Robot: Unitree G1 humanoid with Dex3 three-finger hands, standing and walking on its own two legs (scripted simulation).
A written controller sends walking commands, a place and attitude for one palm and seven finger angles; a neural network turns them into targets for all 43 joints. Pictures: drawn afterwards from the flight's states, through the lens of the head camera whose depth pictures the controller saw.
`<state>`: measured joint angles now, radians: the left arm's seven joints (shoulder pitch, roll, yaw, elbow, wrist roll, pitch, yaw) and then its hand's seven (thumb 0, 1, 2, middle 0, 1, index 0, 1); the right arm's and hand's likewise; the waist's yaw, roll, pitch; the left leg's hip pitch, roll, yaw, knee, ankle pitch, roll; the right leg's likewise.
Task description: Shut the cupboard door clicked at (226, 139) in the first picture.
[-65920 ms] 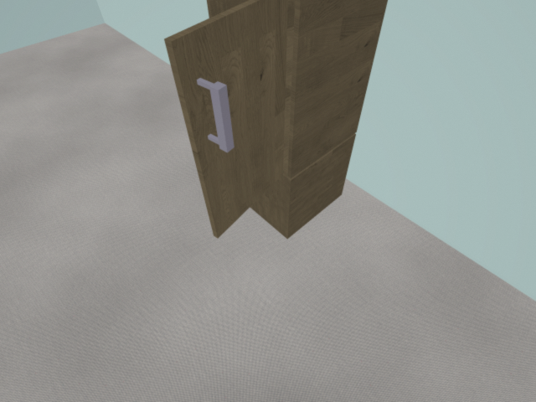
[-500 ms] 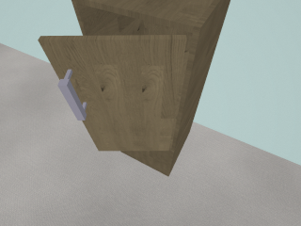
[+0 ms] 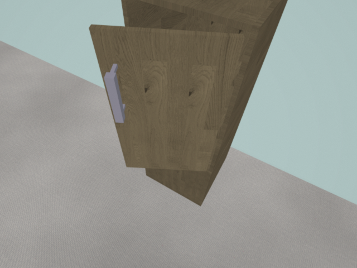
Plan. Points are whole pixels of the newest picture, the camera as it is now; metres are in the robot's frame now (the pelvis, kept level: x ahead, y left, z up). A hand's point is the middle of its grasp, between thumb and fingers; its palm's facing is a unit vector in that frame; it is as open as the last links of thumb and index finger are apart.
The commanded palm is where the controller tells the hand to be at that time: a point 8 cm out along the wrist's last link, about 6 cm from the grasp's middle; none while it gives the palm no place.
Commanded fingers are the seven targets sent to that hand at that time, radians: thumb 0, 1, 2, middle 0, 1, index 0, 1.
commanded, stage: come to a stop and stand still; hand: left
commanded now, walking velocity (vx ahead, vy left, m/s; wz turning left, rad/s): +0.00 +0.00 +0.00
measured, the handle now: (117, 94) +0.51 +0.22 +0.09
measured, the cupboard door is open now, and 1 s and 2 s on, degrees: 28 28 28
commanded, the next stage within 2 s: look again from close up in 1.40 s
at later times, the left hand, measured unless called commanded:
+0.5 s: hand out of the picture -0.05 +0.11 -0.18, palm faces +0.04 -0.99 -0.14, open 7.4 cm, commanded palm none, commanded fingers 0.00 0.90 0.90 -0.20 -0.30 -0.20 -0.30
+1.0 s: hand out of the picture -0.02 +0.10 -0.17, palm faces +0.06 -0.99 -0.15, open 7.4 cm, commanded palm none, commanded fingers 0.00 0.90 0.90 -0.20 -0.30 -0.20 -0.30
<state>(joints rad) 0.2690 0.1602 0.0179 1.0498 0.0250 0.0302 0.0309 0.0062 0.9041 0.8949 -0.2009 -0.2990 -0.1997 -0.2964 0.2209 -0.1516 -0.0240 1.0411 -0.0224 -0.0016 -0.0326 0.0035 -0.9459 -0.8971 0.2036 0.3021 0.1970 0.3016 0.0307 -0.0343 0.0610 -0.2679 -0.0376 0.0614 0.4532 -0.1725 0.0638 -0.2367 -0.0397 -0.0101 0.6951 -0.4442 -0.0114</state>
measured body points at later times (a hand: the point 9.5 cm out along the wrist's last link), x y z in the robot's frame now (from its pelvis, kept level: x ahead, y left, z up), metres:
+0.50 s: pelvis -0.02 -0.03 +0.00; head -0.01 -0.03 +0.45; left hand -0.05 +0.17 -0.16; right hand -0.07 -0.23 -0.16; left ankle +0.05 +0.08 -0.74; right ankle -0.05 -0.13 -0.74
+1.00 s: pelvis +0.01 -0.05 +0.00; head +0.03 -0.05 +0.45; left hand -0.02 +0.15 -0.16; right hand +0.01 -0.26 -0.16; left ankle +0.05 +0.08 -0.74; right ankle -0.05 -0.13 -0.74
